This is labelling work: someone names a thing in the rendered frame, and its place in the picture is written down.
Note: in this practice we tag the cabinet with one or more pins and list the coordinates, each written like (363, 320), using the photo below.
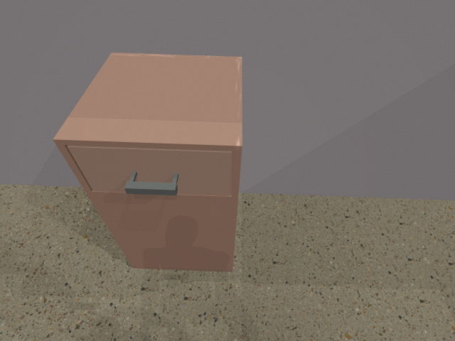
(189, 102)

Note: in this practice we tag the handle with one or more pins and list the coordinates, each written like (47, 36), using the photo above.
(151, 188)

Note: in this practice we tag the drawer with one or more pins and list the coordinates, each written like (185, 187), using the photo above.
(200, 172)

